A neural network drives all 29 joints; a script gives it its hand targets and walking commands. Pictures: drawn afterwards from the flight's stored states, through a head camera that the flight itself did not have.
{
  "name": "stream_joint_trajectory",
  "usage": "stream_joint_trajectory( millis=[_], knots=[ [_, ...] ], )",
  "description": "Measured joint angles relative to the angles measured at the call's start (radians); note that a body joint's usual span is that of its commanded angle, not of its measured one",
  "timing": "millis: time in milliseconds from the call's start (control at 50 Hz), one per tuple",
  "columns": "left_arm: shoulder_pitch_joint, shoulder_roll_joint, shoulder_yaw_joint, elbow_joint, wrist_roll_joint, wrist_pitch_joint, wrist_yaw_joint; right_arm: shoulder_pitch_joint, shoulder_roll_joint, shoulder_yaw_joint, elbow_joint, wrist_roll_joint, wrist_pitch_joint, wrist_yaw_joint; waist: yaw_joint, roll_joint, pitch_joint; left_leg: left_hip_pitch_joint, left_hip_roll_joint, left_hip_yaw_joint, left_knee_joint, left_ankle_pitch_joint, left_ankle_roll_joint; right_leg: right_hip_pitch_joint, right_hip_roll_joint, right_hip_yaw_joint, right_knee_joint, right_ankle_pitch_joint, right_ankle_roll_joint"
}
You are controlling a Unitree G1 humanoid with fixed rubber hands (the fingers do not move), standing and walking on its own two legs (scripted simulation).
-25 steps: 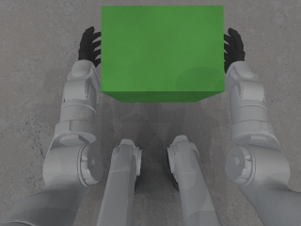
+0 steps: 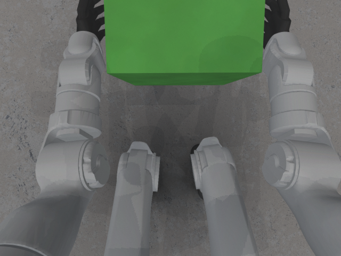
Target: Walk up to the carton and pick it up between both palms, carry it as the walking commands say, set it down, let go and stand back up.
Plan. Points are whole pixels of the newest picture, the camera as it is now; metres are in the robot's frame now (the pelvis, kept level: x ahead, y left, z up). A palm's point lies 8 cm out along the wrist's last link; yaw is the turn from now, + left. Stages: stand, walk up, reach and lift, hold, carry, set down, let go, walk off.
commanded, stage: set down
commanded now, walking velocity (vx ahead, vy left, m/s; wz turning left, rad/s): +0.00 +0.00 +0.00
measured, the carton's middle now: (180, 39) +0.54 -0.03 -0.19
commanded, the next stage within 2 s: none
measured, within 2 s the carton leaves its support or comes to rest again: rests again in 1.24 s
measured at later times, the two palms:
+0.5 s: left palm (103, 40) +0.55 +0.14 -0.20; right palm (256, 39) +0.53 -0.21 -0.20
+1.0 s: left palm (105, 43) +0.55 +0.14 -0.21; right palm (254, 43) +0.52 -0.21 -0.21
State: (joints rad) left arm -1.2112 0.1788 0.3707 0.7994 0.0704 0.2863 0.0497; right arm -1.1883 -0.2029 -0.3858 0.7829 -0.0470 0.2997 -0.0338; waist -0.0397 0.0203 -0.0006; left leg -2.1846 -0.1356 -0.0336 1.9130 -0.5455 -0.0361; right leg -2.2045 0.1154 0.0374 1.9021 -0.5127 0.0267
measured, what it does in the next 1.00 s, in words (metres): lowers itself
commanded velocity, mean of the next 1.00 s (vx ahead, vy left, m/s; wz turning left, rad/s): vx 0.00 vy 0.00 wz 0.00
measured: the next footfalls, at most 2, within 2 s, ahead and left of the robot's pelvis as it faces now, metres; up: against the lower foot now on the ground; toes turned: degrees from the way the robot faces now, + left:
none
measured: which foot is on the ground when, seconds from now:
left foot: down 0.00-1.00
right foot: down 0.00-1.00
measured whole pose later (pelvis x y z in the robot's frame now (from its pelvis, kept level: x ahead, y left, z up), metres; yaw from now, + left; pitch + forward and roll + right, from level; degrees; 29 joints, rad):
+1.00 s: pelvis +0.00 +0.00 -0.06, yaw +0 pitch +39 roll +0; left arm -1.36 0.26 0.25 0.94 -0.03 0.23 0.10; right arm -1.33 -0.30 -0.30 0.93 0.05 0.23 -0.06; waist -0.05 0.02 0.25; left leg -2.25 -0.14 -0.01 2.17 -0.60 -0.02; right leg -2.26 0.09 0.01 2.15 -0.58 0.02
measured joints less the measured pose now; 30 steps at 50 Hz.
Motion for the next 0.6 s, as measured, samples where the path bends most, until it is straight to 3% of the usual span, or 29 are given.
stream_joint_trajectory(
  millis=[600],
  knots=[
    [-0.111, 0.079, -0.114, 0.062, -0.109, -0.037, 0.05, -0.12, -0.082, 0.089, 0.091, 0.115, -0.055, -0.034, -0.011, -0.005, 0.196, -0.08, -0.008, 0.016, 0.222, -0.058, 0.004, -0.072, -0.015, -0.026, 0.217, -0.064, 0.0]
  ],
)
